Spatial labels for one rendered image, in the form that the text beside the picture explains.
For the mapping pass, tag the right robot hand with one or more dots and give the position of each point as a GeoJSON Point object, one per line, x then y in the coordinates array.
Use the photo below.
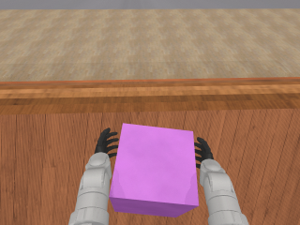
{"type": "Point", "coordinates": [205, 151]}

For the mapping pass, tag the carton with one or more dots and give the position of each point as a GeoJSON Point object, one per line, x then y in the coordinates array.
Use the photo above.
{"type": "Point", "coordinates": [154, 172]}

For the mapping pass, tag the right robot forearm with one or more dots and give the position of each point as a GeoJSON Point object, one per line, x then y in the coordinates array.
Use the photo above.
{"type": "Point", "coordinates": [220, 197]}

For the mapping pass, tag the left robot hand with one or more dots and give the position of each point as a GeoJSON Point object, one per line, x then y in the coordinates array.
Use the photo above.
{"type": "Point", "coordinates": [102, 142]}

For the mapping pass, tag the left robot forearm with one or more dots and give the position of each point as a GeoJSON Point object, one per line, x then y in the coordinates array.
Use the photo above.
{"type": "Point", "coordinates": [93, 194]}

